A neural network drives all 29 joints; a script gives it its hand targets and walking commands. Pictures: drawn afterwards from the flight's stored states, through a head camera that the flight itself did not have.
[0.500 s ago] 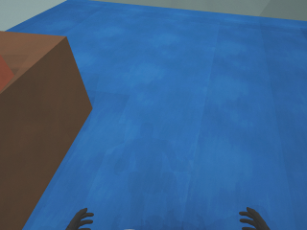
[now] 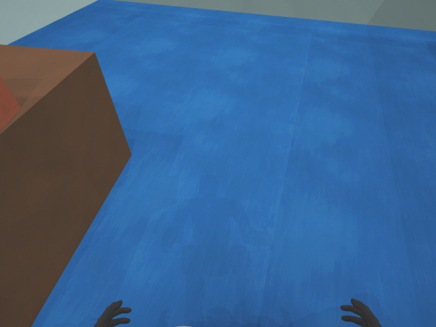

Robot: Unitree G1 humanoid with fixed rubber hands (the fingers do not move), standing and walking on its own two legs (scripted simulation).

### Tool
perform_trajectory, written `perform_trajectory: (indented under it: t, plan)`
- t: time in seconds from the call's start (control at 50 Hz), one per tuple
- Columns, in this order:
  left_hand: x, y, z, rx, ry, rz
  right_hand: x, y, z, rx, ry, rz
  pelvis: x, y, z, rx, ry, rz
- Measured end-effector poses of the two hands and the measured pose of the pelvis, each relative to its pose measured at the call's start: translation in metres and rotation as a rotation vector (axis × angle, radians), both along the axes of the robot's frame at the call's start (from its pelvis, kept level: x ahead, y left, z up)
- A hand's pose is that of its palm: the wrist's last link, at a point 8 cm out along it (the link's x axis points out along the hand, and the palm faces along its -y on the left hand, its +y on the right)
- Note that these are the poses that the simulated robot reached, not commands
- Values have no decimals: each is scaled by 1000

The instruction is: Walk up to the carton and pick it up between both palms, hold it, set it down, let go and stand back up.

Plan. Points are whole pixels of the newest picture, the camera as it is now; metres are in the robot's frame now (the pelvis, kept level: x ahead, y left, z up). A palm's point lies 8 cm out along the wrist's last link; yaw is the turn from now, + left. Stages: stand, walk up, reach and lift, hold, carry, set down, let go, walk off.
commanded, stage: stand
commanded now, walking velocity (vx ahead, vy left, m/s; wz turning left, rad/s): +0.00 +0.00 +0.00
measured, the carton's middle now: out of the picture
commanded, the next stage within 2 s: walk up in 0.16 s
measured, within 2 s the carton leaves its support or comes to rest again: neither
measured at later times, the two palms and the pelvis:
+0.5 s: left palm out of the picture +0.10 +0.28 -0.10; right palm out of the picture +0.12 -0.26 -0.09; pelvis +0.00 +0.01 +0.00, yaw +4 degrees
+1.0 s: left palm (10, 322) +0.15 +0.44 -0.11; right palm (310, 285) +0.23 -0.16 -0.10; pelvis +0.10 +0.11 -0.01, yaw +14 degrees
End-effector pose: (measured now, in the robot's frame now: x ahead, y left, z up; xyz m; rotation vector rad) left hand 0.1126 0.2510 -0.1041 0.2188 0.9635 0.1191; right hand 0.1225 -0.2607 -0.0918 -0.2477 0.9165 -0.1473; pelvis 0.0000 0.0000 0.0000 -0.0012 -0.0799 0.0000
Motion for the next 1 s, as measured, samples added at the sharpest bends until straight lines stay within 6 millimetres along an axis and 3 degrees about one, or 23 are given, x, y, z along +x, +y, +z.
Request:
perform_trajectory:
  t: [0.44, 0.52, 0.6, 0.76, 0.88, 1.0]
  plan:
    - [-8, 8, -2, 15, 11, 18, -5, -3, -1, 11, 48, 15, 0, 1, 1, 4, 3, 13]
    - [-16, 31, 4, 46, -18, 81, 3, -2, 5, -1, 117, 67, 2, 12, 4, 9, 23, 77]
    - [-24, 67, 6, 81, -5, 108, 17, 5, 12, -27, 135, 90, 8, 34, 4, 4, 36, 108]
    - [-15, 155, -16, 99, -25, 153, 37, 58, 7, -102, 168, 134, 31, 89, -17, -15, 29, 190]
    - [7, 174, -14, 77, -33, 161, 62, 85, 10, -120, 207, 162, 60, 106, -10, 0, 46, 217]
    - [34, 187, -6, 120, -21, 178, 103, 98, -7, -104, 231, 186, 96, 113, -14, 15, 85, 241]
